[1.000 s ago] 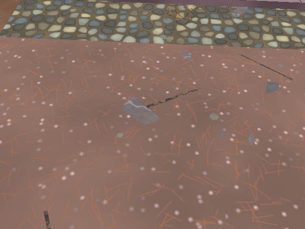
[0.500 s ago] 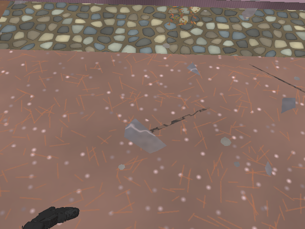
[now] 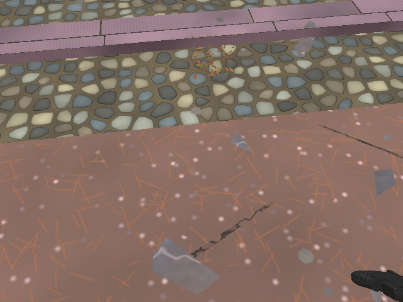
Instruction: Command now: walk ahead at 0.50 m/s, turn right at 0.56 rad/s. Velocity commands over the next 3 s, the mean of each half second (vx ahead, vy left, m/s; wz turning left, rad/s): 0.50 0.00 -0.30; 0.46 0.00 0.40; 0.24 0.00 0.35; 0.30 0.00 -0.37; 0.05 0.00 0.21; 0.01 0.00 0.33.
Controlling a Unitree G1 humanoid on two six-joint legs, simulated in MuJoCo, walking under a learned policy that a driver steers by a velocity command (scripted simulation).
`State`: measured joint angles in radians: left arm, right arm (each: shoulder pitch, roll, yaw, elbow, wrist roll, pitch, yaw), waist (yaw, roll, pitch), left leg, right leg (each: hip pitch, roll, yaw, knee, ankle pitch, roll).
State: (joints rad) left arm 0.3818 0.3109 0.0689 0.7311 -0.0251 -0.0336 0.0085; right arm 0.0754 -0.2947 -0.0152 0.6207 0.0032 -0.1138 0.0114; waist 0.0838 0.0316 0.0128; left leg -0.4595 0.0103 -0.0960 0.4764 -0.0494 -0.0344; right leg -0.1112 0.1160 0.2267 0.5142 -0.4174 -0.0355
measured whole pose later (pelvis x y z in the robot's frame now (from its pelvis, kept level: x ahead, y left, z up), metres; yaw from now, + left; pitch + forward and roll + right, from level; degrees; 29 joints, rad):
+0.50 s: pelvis +0.25 -0.03 +0.00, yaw -8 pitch +2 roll +2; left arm 0.02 0.25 0.02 0.60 -0.01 -0.07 -0.04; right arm 0.44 -0.30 -0.05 0.86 0.03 -0.06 0.01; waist -0.11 -0.02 0.03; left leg 0.04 0.02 0.06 0.35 -0.40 -0.03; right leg -0.47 -0.03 0.00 0.49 -0.08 -0.06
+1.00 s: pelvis +0.50 -0.04 +0.00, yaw +7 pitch +1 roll -3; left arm 0.31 0.29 0.08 0.84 -0.02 -0.04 0.02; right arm 0.09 -0.27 -0.05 0.66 0.01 -0.03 0.06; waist 0.06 0.03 0.05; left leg -0.55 0.04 0.04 0.59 -0.05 0.07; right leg 0.07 -0.03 -0.27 0.39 -0.43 0.03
